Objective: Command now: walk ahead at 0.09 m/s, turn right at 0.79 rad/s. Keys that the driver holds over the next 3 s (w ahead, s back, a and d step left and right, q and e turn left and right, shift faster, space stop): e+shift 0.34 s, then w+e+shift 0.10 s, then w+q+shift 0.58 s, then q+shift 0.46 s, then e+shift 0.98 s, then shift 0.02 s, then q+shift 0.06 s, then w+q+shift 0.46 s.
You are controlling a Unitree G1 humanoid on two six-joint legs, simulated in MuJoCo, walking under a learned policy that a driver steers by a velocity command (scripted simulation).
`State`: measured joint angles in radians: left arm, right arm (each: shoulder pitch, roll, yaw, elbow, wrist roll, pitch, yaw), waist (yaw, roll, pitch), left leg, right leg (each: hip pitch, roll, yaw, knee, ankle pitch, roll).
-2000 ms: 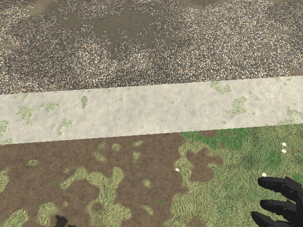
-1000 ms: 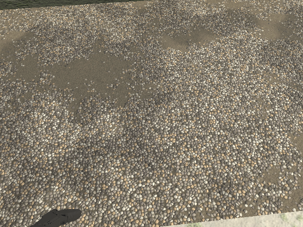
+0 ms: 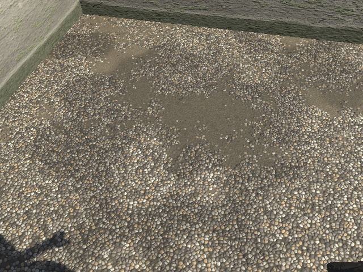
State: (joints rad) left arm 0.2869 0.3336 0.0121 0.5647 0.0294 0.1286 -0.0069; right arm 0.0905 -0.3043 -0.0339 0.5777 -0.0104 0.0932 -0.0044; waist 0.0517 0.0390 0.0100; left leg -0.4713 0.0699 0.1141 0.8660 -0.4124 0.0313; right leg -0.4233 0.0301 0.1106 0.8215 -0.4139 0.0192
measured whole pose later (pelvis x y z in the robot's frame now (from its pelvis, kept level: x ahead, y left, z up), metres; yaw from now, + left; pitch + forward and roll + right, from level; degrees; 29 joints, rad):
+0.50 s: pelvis -0.04 +0.05 +0.04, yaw -30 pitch +1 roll +1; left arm 0.27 0.35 0.04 0.51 -0.04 0.15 0.07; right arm 0.19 -0.25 -0.02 0.65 -0.04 0.04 -0.04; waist 0.01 -0.04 0.00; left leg -0.23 0.00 0.14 0.40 -0.18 0.05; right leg -0.53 -0.05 0.09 1.10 -0.36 0.04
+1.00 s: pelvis -0.06 +0.00 +0.02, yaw -16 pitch -1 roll -2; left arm 0.06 0.27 -0.05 0.44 0.07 0.01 0.01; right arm 0.12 -0.30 0.05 0.49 -0.02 0.05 0.03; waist -0.01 -0.03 0.06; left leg -0.37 -0.03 -0.14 0.68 -0.29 -0.02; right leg -0.20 -0.09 -0.20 0.62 -0.39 0.03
